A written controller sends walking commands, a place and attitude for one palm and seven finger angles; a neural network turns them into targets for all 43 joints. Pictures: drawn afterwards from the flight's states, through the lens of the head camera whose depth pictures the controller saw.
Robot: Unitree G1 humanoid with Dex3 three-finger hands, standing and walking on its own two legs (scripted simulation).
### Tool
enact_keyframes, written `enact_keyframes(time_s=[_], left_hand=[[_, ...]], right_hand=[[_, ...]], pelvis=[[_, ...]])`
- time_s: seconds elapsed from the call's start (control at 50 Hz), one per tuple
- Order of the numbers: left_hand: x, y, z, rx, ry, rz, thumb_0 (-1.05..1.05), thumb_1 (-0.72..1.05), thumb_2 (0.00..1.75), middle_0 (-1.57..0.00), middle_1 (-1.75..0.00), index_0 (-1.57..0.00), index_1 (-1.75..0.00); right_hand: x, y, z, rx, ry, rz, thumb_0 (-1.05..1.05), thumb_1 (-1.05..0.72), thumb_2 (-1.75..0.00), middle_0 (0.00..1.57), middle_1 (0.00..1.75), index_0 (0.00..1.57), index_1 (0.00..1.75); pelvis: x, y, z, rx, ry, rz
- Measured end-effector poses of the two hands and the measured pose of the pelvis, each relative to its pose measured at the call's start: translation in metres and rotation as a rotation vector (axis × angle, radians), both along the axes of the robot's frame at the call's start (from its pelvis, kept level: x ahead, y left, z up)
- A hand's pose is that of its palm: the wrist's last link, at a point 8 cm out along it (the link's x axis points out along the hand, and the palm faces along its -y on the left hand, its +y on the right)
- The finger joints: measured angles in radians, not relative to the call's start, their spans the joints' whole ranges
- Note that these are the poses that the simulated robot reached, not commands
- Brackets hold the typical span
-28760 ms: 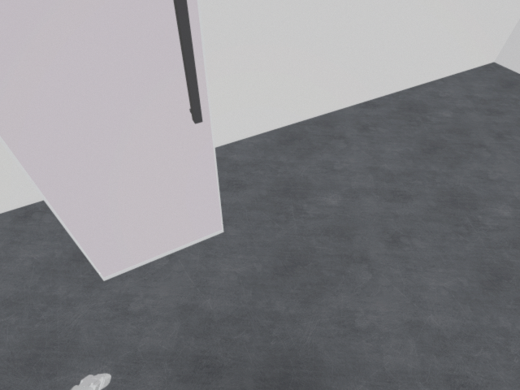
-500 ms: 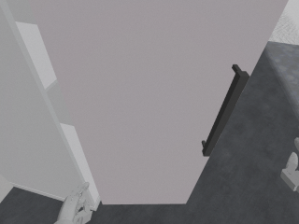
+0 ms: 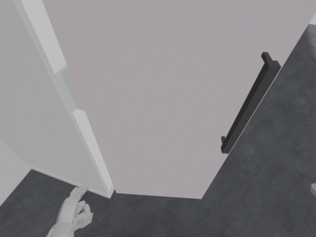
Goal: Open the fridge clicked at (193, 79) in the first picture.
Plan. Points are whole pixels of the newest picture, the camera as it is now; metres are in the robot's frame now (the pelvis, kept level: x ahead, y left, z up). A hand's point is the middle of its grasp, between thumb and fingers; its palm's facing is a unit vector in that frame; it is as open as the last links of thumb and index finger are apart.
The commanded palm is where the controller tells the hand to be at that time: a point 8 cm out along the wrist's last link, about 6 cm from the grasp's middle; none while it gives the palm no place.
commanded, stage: step back with the hand held close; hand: right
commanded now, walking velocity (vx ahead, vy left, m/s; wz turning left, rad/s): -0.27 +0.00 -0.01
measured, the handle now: (241, 112) +0.42 -0.20 +0.10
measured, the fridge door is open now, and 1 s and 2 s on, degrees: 75 75 75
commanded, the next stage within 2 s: stop stepping back and stand still in 0.90 s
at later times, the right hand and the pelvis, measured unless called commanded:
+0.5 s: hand out of the picture +0.11 -0.29 +0.16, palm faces +0.48 +0.79 -0.38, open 7.4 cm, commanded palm +0.05 -0.33 +0.17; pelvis -0.08 -0.02 -0.02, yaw -3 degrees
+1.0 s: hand out of the picture +0.06 -0.30 +0.16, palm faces +0.35 +0.88 -0.33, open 7.4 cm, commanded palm -0.03 -0.34 +0.17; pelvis -0.18 -0.05 -0.02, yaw +2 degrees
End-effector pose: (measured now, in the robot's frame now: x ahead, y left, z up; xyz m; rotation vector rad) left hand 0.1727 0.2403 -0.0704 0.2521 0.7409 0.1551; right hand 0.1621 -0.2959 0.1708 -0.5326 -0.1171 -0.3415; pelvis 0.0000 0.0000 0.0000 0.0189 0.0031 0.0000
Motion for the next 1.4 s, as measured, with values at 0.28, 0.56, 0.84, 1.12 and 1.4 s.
enact_keyframes(time_s=[0.28,0.56,0.84,1.12,1.4], left_hand=[[-0.052,-0.019,-0.001,0.010,-0.036,-0.027,0.01,0.90,0.90,-0.20,-0.30,-0.20,-0.30],[-0.104,-0.031,-0.007,0.089,-0.010,-0.041,0.01,0.90,0.90,-0.20,-0.30,-0.20,-0.30],[-0.126,-0.064,-0.013,0.004,-0.041,-0.101,0.01,0.90,0.90,-0.20,-0.30,-0.20,-0.31],[-0.235,-0.056,0.023,0.051,-0.140,0.010,0.01,0.90,0.90,-0.20,-0.30,-0.20,-0.31],[-0.365,-0.092,-0.003,0.071,-0.037,0.087,0.01,0.90,0.90,-0.20,-0.30,-0.20,-0.30]], right_hand=[[-0.058,-0.023,0.000,-0.029,-0.118,-0.049,0.01,-0.89,-0.90,0.21,0.30,0.21,0.30],[-0.103,-0.043,-0.001,-0.022,-0.259,-0.035,0.01,-0.88,-0.90,0.21,0.30,0.21,0.30],[-0.150,-0.042,0.003,-0.040,-0.236,0.025,0.01,-0.89,-0.90,0.21,0.30,0.21,0.30],[-0.210,-0.053,0.008,-0.017,-0.218,0.147,0.02,-0.89,-0.90,0.21,0.30,0.21,0.30],[-0.272,-0.117,0.004,0.106,-0.392,-0.018,0.01,-0.89,-0.90,0.20,0.30,0.21,0.30]], pelvis=[[-0.050,-0.011,-0.010,0.016,-0.020,-0.021],[-0.090,-0.029,-0.020,0.073,-0.039,-0.057],[-0.139,-0.035,-0.021,0.055,0.056,0.038],[-0.224,-0.053,-0.016,0.065,-0.035,0.025],[-0.314,-0.100,-0.022,0.025,-0.043,0.030]])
